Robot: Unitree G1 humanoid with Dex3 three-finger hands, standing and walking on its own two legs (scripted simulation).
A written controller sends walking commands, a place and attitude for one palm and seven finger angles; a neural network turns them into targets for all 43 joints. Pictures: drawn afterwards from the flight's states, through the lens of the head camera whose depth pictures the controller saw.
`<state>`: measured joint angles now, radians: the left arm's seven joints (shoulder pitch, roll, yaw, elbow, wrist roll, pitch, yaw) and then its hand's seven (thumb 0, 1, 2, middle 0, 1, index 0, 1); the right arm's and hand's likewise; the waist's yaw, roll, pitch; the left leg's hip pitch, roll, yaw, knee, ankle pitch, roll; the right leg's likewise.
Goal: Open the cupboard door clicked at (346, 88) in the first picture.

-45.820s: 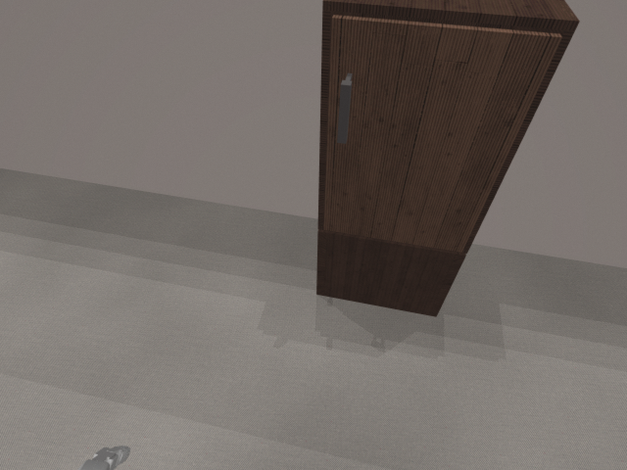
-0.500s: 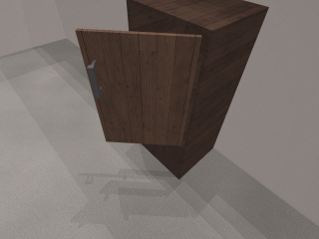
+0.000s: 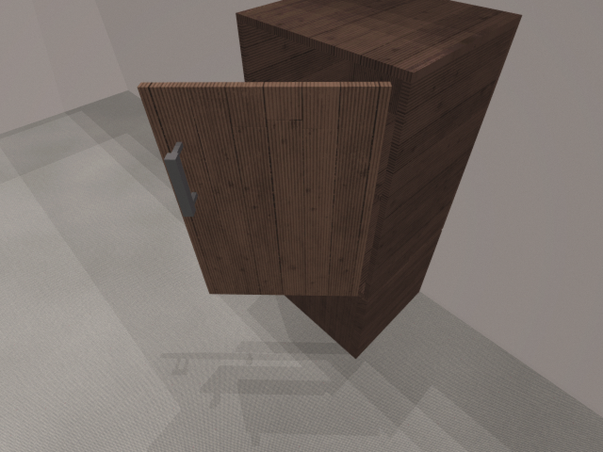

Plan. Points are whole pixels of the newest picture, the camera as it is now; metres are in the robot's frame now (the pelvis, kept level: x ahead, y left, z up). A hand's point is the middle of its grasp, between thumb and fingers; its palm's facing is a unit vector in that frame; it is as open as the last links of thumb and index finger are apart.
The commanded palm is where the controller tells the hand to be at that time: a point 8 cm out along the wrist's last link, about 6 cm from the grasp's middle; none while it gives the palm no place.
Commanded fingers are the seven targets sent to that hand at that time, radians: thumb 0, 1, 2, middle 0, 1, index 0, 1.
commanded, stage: come to a stop and stand still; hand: left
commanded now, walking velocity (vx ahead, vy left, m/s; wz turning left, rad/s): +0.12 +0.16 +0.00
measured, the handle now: (184, 180) +0.56 +0.26 +0.05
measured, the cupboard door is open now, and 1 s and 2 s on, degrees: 44 44 44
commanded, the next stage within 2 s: look again from close up in 1.10 s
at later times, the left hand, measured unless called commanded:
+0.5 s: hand out of the picture +0.05 +0.29 -0.19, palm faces +0.01 -0.98 -0.21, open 7.4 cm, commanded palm none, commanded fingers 0.00 0.90 0.90 -0.20 -0.30 -0.20 -0.30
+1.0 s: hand out of the picture -0.01 +0.24 -0.18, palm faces +0.05 -0.99 -0.15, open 7.3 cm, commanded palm none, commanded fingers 0.00 0.90 0.90 -0.20 -0.30 -0.20 -0.30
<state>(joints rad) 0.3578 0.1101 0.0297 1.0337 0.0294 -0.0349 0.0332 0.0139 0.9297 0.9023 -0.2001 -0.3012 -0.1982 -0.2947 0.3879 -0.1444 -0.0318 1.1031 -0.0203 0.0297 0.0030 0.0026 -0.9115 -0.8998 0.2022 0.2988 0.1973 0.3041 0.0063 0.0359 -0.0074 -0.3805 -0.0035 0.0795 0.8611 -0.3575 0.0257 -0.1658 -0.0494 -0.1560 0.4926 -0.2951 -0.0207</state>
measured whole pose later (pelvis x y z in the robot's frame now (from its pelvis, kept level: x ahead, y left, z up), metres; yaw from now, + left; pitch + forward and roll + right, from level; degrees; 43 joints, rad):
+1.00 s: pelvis -0.01 +0.08 +0.00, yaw -1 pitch +0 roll -1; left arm 0.35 0.14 0.04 1.04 0.03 0.02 0.01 0.01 0.93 0.90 -0.20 -0.30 -0.20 -0.29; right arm 0.40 -0.14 -0.05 1.08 -0.03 0.02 -0.02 0.00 -0.91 -0.90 0.20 0.30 0.19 0.30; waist 0.00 -0.02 -0.01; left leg -0.22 0.02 0.08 0.52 -0.30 0.03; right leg -0.25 -0.04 -0.09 0.54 -0.30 0.00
